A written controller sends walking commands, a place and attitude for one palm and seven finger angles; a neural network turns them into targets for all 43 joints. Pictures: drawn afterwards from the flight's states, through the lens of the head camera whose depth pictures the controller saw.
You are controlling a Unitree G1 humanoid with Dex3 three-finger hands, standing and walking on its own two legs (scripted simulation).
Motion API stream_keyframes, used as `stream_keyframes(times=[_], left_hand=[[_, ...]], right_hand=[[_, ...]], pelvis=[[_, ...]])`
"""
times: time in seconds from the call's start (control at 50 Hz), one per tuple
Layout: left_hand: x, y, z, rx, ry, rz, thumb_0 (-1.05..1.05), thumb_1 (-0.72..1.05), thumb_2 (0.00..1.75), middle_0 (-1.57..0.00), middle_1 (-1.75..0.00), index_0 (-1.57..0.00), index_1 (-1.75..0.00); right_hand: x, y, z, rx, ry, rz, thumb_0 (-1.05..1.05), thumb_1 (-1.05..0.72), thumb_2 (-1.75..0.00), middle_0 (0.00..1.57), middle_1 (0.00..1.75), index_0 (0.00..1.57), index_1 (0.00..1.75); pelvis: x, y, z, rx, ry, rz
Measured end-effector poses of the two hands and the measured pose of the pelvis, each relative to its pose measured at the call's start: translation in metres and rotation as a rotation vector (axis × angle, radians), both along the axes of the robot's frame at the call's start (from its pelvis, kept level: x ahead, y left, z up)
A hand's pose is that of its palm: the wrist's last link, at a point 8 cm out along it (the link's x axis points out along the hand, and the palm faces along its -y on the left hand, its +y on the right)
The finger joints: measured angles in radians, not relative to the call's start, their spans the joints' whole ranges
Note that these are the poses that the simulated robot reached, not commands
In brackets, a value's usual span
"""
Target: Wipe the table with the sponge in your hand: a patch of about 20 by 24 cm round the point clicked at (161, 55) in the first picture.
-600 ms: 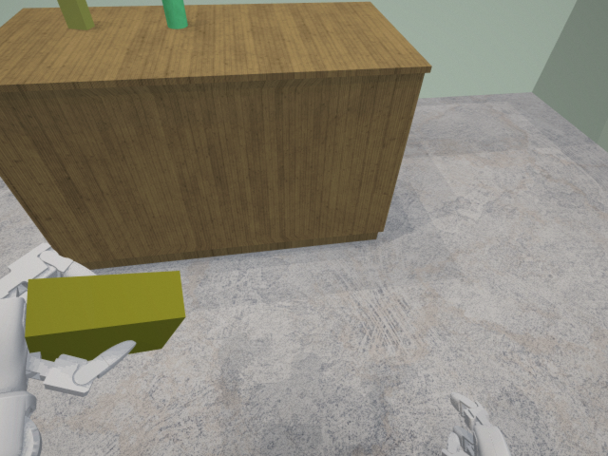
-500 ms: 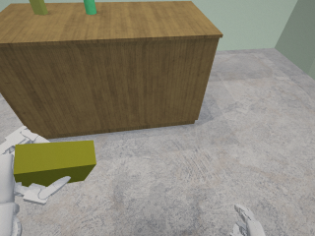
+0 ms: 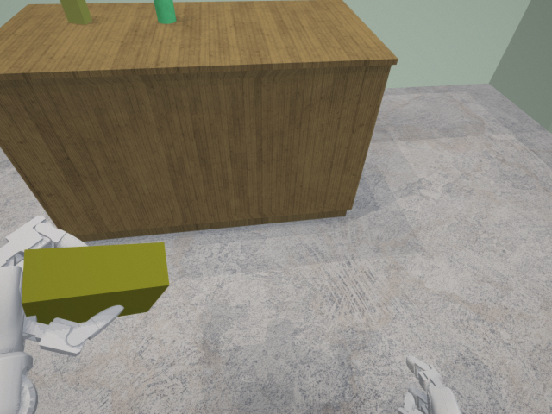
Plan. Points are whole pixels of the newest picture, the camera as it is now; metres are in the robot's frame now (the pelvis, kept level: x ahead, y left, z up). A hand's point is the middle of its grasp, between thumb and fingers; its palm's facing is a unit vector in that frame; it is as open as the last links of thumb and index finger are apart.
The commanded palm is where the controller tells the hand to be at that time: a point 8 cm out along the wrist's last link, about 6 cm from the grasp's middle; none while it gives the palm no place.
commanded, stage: walk to a spot facing it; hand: left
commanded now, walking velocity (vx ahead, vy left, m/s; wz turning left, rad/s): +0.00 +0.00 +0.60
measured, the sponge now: (117, 284) +0.23 +0.20 +0.14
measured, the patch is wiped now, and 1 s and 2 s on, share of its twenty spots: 0.00 0.00 0.00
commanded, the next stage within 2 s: none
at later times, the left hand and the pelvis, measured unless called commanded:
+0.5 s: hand (32, 366) +0.13 +0.23 +0.16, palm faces +0.51 -0.73 -0.44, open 9.5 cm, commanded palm +0.07 +0.27 +0.18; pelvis -0.03 -0.04 +0.00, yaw +13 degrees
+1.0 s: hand out of the picture +0.00 +0.28 +0.18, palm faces +0.80 -0.47 -0.37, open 9.5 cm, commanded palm -0.06 +0.28 +0.18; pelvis -0.05 -0.04 +0.00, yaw +32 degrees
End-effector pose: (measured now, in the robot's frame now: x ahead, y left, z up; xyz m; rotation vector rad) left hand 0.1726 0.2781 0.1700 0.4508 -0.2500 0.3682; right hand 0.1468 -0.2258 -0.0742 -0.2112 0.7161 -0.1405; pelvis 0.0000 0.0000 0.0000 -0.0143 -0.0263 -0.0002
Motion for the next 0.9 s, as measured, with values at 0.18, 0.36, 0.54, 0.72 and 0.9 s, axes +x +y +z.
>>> stream_keyframes(times=[0.18, 0.36, 0.54, 0.72, 0.9], left_hand=[[-0.016, 0.01, -0.004, 0.022, 0.011, 0.026, 0.0, -0.43, 1.0, -0.8, -1.36, -0.81, -1.36], [-0.047, 0.007, 0.005, 0.061, 0.024, 0.11, 0.0, -0.44, 1.01, -0.8, -1.36, -0.81, -1.36], [-0.1, -0.013, 0.006, 0.035, 0.081, 0.226, 0.0, -0.44, 1.01, -0.81, -1.36, -0.81, -1.36], [-0.168, 0.007, 0.007, 0.006, -0.006, 0.399, 0.0, -0.44, 1.01, -0.81, -1.36, -0.81, -1.36], [-0.22, 0.022, 0.015, 0.063, -0.077, 0.501, 0.0, -0.44, 1.01, -0.81, -1.36, -0.81, -1.36]], right_hand=[[0.0, -0.002, -0.008, -0.027, 0.037, 0.02, 0.01, -0.9, -0.9, 0.2, 0.3, 0.2, 0.3], [0.006, 0.01, -0.017, 0.016, 0.051, 0.127, 0.01, -0.9, -0.9, 0.2, 0.3, 0.2, 0.29], [0.02, 0.002, -0.018, 0.029, 0.07, 0.23, 0.01, -0.9, -0.9, 0.2, 0.3, 0.2, 0.3], [0.039, 0.013, 0.005, -0.113, 0.021, 0.383, 0.01, -0.9, -0.9, 0.2, 0.3, 0.2, 0.29], [0.033, 0.071, 0.004, -0.001, -0.006, 0.497, 0.01, -0.9, -0.9, 0.2, 0.3, 0.2, 0.29]], pelvis=[[-0.005, 0.004, -0.008, -0.006, 0.015, 0.056], [-0.013, -0.014, -0.008, -0.004, 0.033, 0.138], [-0.028, -0.038, -0.001, 0.023, 0.018, 0.253], [-0.047, -0.035, -0.002, 0.046, 0.038, 0.399], [-0.057, -0.032, -0.004, 0.001, -0.003, 0.514]])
